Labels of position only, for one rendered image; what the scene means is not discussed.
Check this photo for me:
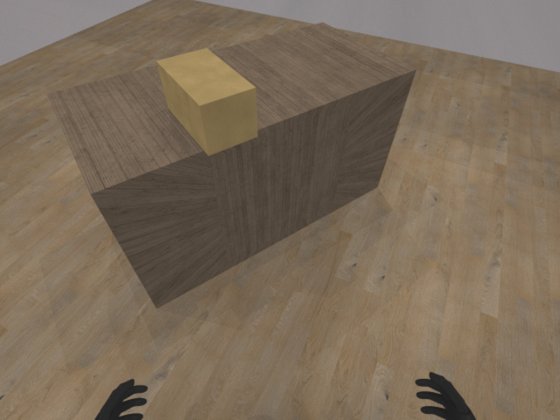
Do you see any pedestal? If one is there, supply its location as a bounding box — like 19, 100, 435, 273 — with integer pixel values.
47, 22, 416, 308

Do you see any right robot hand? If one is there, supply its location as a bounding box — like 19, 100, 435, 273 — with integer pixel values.
415, 372, 476, 420

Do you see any left robot hand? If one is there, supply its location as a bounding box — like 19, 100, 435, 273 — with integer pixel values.
95, 379, 148, 420

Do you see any carton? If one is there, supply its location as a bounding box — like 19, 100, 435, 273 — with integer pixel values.
157, 48, 258, 156

